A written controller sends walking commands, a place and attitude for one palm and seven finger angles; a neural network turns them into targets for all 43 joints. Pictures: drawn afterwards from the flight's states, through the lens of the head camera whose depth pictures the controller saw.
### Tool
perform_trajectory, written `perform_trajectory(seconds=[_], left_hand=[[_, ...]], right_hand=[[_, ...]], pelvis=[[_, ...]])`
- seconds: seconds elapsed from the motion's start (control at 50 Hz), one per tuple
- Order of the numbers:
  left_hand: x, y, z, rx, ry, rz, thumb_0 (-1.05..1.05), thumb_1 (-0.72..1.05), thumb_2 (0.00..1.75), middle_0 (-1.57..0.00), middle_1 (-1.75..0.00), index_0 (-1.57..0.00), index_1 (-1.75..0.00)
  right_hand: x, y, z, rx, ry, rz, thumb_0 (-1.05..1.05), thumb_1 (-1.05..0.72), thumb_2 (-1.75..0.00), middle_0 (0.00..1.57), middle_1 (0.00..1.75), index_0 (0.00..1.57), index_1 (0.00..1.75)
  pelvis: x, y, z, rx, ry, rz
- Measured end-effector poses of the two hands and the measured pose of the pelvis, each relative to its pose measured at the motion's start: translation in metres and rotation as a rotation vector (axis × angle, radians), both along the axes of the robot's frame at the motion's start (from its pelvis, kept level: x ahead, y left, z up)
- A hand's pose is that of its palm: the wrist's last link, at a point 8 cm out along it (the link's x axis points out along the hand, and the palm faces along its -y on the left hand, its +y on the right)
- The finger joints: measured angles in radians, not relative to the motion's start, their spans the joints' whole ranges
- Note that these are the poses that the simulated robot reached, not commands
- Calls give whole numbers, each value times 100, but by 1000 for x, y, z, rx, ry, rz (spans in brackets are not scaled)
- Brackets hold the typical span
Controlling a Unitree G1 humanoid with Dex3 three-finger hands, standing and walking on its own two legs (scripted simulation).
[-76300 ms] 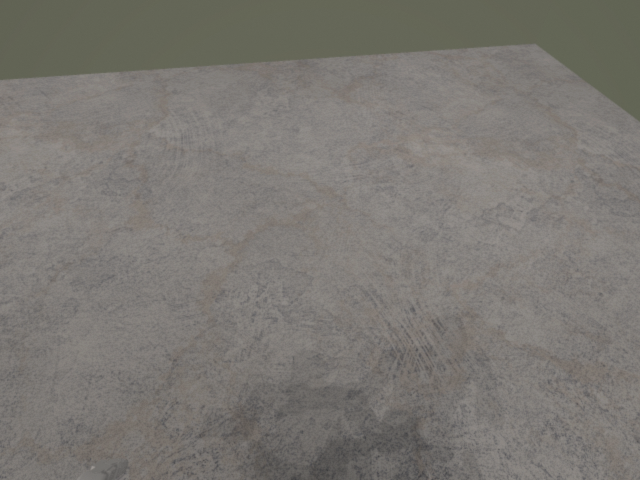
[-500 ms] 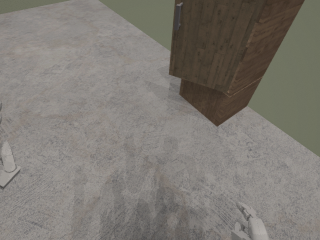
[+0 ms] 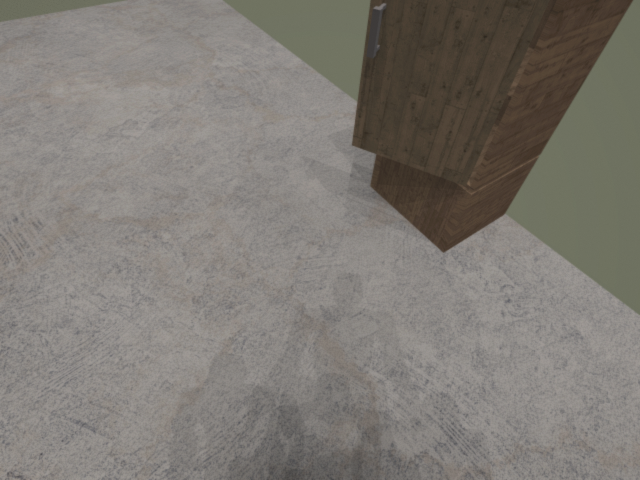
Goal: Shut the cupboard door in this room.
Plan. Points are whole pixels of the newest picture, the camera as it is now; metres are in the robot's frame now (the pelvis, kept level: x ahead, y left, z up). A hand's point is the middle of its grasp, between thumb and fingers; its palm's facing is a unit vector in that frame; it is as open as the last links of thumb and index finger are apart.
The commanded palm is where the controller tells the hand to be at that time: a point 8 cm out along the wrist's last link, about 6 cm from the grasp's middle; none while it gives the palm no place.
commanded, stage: let the arm hang, fingers relaxed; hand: left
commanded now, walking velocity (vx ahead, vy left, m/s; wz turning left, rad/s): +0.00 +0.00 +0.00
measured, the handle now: (377, 30) +1.22 -0.10 +0.02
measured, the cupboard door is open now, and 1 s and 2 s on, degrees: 27 27 27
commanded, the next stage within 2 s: look to check the result in 0.72 s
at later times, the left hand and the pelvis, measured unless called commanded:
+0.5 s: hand out of the picture -0.02 +0.16 -0.17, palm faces +0.00 -0.99 -0.14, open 7.4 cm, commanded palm none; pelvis +0.00 +0.02 +0.00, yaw -2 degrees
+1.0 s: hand out of the picture -0.02 +0.19 -0.17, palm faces -0.02 -0.98 -0.18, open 7.4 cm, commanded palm none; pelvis +0.00 +0.02 +0.00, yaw -2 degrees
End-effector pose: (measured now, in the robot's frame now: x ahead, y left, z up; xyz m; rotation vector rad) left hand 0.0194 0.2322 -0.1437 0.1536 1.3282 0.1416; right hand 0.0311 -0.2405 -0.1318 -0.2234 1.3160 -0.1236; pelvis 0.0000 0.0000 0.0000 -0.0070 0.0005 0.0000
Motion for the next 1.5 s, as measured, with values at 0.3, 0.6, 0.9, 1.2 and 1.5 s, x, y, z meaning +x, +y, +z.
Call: perform_trajectory(seconds=[0.3, 0.6, 0.9, 1.2, 1.5], left_hand=[[-72, -3, 5, -6, 219, 23, 0, 92, 90, -19, -30, -20, -30], [-41, -17, -4, -57, 117, -1, 1, 92, 90, -20, -30, -20, -30], [-48, 3, 0, -21, 152, 2, 0, 91, 90, -19, -30, -20, -30], [-17, 18, 3, 8, 108, -24, 0, 91, 90, -19, -30, -20, -30], [26, 29, 9, 43, 29, -45, 0, 91, 90, -20, -30, -20, -30]], right_hand=[[-89, 48, -14, 89, 194, -141, 1, -90, -90, 20, 30, 20, 30], [-75, 64, -15, 100, 114, -161, 0, -90, -90, 20, 30, 20, 30], [-69, 51, -12, 63, 115, -153, 0, -90, -90, 20, 30, 20, 30], [-46, 33, -8, 28, 86, -130, 0, -90, -90, 20, 30, 20, 30], [-6, 11, -3, -5, 25, -89, 0, -90, -90, 20, 30, 20, 30]], pelvis=[[-4, 12, 4, 0, -22, -24], [-4, 19, 3, 4, -23, -34], [-2, 23, 4, 4, -19, -37], [4, 23, 5, 5, -17, -35], [15, 18, 6, 6, -13, -25]])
